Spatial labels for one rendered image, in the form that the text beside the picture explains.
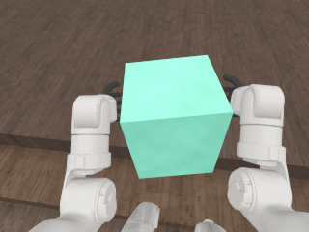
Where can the robot right thigh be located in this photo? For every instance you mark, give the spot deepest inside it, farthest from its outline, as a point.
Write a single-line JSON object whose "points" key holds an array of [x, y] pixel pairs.
{"points": [[208, 227]]}

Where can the carton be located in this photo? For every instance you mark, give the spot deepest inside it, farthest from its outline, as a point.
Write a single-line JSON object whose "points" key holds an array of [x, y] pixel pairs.
{"points": [[174, 116]]}

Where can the robot thigh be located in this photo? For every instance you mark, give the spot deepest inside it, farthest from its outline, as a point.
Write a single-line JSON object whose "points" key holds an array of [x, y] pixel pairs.
{"points": [[208, 227], [143, 219]]}

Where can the right robot hand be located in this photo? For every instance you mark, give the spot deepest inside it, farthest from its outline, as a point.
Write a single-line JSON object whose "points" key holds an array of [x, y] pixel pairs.
{"points": [[230, 90]]}

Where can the robot left forearm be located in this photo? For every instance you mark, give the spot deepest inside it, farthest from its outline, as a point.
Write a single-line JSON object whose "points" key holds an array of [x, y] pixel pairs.
{"points": [[90, 129]]}

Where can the left robot hand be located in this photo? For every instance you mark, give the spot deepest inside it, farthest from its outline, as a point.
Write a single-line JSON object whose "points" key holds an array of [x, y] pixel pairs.
{"points": [[106, 91]]}

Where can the right robot upper arm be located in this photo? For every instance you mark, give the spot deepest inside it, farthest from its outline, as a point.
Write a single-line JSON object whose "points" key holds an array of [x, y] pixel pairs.
{"points": [[264, 198]]}

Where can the robot right forearm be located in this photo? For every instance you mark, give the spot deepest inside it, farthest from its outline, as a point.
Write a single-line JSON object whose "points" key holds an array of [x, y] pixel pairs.
{"points": [[261, 111]]}

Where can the robot left thigh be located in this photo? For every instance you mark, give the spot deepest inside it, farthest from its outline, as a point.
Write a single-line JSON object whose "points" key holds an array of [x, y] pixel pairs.
{"points": [[143, 219]]}

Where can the left robot upper arm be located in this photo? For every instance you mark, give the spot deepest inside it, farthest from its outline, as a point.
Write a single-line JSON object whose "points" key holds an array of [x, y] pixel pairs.
{"points": [[87, 203]]}

